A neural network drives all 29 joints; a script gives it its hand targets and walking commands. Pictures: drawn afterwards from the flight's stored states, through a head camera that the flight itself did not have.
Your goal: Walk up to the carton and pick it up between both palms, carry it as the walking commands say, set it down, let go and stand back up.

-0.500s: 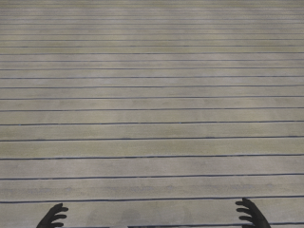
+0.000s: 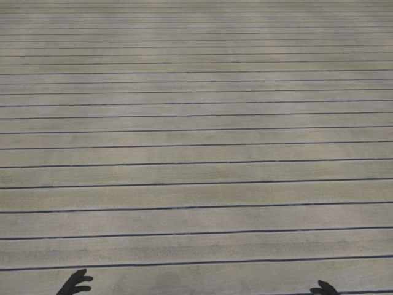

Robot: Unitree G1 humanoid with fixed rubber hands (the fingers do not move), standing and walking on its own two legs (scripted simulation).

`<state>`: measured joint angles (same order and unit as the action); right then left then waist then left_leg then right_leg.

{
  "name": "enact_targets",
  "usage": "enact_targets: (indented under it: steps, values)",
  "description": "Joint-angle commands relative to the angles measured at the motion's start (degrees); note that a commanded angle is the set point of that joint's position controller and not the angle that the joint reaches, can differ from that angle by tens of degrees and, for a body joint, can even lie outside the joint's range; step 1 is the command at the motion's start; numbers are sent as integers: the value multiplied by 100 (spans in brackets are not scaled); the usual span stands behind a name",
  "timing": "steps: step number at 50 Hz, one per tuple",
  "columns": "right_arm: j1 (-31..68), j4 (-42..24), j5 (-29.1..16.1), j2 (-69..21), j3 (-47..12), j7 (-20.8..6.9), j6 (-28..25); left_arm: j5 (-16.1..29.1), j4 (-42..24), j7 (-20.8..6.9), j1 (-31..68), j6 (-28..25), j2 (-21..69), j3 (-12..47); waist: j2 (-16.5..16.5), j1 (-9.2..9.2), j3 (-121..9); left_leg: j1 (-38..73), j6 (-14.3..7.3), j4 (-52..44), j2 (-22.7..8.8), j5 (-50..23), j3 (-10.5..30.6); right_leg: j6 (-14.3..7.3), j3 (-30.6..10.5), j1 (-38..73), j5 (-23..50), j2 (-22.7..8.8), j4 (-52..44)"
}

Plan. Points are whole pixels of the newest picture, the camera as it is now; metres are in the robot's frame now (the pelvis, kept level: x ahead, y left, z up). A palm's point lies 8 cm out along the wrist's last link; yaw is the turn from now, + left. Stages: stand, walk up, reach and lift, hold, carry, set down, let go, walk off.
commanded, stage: stand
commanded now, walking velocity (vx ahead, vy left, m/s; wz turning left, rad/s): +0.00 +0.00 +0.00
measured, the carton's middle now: out of the picture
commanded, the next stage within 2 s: walk up in 1.70 s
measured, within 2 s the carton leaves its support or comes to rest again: neither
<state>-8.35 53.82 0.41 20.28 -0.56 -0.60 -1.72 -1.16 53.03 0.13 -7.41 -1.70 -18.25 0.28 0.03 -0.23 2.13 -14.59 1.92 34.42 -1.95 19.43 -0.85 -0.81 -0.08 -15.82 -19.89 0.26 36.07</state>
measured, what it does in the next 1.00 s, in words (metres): stands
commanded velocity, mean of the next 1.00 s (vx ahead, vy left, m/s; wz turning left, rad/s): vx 0.00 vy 0.00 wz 0.00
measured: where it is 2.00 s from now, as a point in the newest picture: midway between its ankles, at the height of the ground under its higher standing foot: outside the picture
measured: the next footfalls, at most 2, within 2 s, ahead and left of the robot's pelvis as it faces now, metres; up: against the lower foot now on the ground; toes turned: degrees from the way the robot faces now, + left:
none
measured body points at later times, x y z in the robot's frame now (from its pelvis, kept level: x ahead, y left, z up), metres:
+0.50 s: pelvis -0.01 +0.00 +0.02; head +0.00 +0.01 +0.47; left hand +0.09 +0.30 -0.11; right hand +0.09 -0.29 -0.11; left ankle -0.01 +0.14 -0.73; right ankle -0.01 -0.11 -0.73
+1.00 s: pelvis -0.02 +0.01 +0.02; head +0.00 +0.02 +0.47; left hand +0.07 +0.31 -0.12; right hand +0.07 -0.28 -0.11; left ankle -0.01 +0.14 -0.73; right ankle -0.01 -0.11 -0.73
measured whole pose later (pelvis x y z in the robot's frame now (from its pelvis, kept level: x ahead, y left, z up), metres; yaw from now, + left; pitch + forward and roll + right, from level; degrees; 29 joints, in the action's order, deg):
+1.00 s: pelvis -0.02 +0.01 +0.02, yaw +0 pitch -2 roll +0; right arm -5.6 62.9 0.6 20.0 -0.8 -0.2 -1.4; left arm -0.9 63.1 -0.3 -5.7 -1.0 -19.0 -0.6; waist 0.0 0.4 3.5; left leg -8.4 0.8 22.4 -1.7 12.0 -1.5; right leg 0.5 -0.3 -8.5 -10.8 -0.1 21.3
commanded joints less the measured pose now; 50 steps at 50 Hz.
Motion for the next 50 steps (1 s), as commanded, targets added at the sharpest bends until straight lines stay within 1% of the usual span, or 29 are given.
enact_targets:
  steps: [1,3,4,5,8,9,12,14,15,18,19,22,23,25,26,27,30,31,32,35,36,38,41,42,43,44,46,48,50]
  values:
    - [234,-87,-46,1078,238,71,-156,48,-282,42,457,-107,-1238,-289,258,-3,-519,246,-386,-577,-430,-1669,293,-299,-536,317,2469,-633,-806]
    - [233,-40,-24,1086,195,90,-139,76,-75,38,182,-59,-1116,-211,-8,66,-762,563,-306,-685,-479,-1849,380,-277,-476,527,2446,-648,-821]
    - [376,-1,-66,1061,167,97,-145,60,-236,8,396,-80,-1087,-247,195,129,-672,237,-344,-741,-451,-1908,299,-292,-443,675,2558,-726,-822]
    - [285,73,-33,905,112,105,-147,51,-133,19,289,-108,-1141,-254,-160,96,-813,491,-368,-681,-454,-1888,324,-268,-515,794,2503,-718,-960]
    - [419,225,-29,1045,150,160,-100,53,5,18,490,-83,-1348,-265,39,8,-733,600,-300,-930,-464,-1911,330,-207,-466,790,2399,-639,-1156]
    - [348,213,27,1162,183,175,-116,101,28,14,356,-100,-1118,-273,48,206,-371,319,-352,-925,-408,-1730,391,-189,-488,811,2434,-685,-1312]
    - [348,245,-22,1123,129,153,-101,148,142,28,772,-40,-1095,-205,285,85,-561,608,-273,-1177,-467,-1723,426,-193,-482,800,2417,-757,-1252]
    - [546,278,-73,1184,190,153,-123,120,273,20,483,-30,-1294,-235,20,144,-569,813,-321,-1074,-480,-1665,354,-205,-529,806,2407,-698,-1514]
    - [372,308,-35,1036,132,101,-123,22,282,36,551,-35,-1455,-258,69,-51,-584,795,-237,-1321,-486,-1640,431,-212,-470,808,2280,-635,-1405]
    - [467,374,-51,1086,129,95,-125,103,361,13,293,-89,-1231,-210,132,128,-423,805,-293,-1290,-531,-1876,413,-134,-425,846,2382,-651,-1464]
    - [350,475,-25,1057,116,103,-53,25,460,20,534,-99,-1284,-219,59,-36,-327,856,-295,-1280,-581,-1576,325,-168,-596,746,2271,-687,-1562]
    - [445,510,-67,1072,127,95,-75,124,430,3,399,-125,-1155,-193,55,59,-418,772,-295,-1384,-434,-1356,375,-150,-716,715,1664,-695,-1758]
    - [575,413,-21,1131,203,99,-48,72,470,44,787,-61,-1338,-270,274,-122,-109,886,-258,-1449,-493,-1173,291,-203,-671,318,1762,-721,-1841]
    - [419,547,28,1287,218,102,-112,99,515,37,543,-14,-1178,-239,-266,-38,-266,820,-317,-1398,-460,-1285,333,-83,-560,577,1731,-630,-1746]
    - [271,565,27,1182,132,111,-122,95,548,11,474,-33,-1238,-246,-76,8,-365,812,-322,-1466,-561,-1522,383,-160,-607,823,1823,-756,-1665]
    - [497,574,7,1254,254,80,-84,102,576,41,442,-6,-1123,-216,-352,33,-526,1042,-311,-1456,-575,-1324,391,-149,-577,707,1853,-734,-1692]
    - [330,521,-51,915,100,86,-112,44,640,37,675,-19,-1498,-326,422,-42,-459,701,-303,-1532,-504,-1246,393,-123,-603,897,1892,-715,-1731]
    - [618,549,-11,1171,194,69,-143,66,636,28,570,-20,-1223,-254,57,139,-52,555,-356,-1727,-541,-1036,461,-147,-600,733,1500,-690,-1801]
    - [608,504,-11,1149,169,55,-121,66,751,16,357,44,-1288,-244,-364,49,-520,804,-354,-1561,-537,-1314,390,-115,-558,941,1694,-746,-1742]
    - [379,605,4,1051,134,142,-88,119,725,-3,391,41,-1295,-244,-238,161,-146,480,-394,-1579,-600,-1241,503,-135,-512,777,1400,-726,-1797]
    - [555,551,-3,1072,172,108,-107,75,836,-21,342,-21,-1250,-213,94,102,-258,691,-324,-1698,-558,-1169,564,-123,-421,796,1201,-663,-1727]
    - [510,578,-43,1207,203,85,-72,81,766,-10,268,-14,-1163,-207,-218,105,-217,719,-340,-1730,-541,-1128,435,-152,-588,566,1324,-746,-1877]
    - [461,623,-35,1078,183,98,-90,37,578,-5,585,4,-1218,-237,285,97,-424,871,-327,-1656,-572,-1040,443,-105,-508,682,1316,-713,-1833]
    - [190,697,-11,1119,142,108,-106,33,588,3,567,14,-1307,-291,98,-34,-552,878,-318,-1595,-523,-1186,360,-137,-673,722,1084,-724,-1892]
    - [681,614,11,1326,274,114,-52,65,660,-28,567,21,-1205,-263,-293,58,-53,662,-305,-1560,-489,-1068,404,-84,-589,418,1118,-684,-1976]
    - [650,611,-46,1095,269,118,-27,36,649,-29,429,1,-1229,-253,206,40,-179,540,-395,-1593,-492,-1066,401,-64,-521,602,1157,-663,-1939]
    - [402,692,17,1150,190,104,-73,84,651,-28,446,-35,-1302,-287,-114,68,-243,632,-357,-1553,-499,-1135,419,-61,-623,768,1423,-710,-2024]
    - [537,580,49,989,138,62,-55,-7,631,18,448,-35,-1300,-352,130,67,-99,509,-276,-1654,-526,-1394,368,-61,-552,750,1534,-663,-1786]
    - [237,722,-23,1245,235,93,-28,133,717,-3,181,-28,-1376,-344,-39,112,-434,792,-346,-1552,-547,-1478,390,-130,-651,866,1612,-812,-1882]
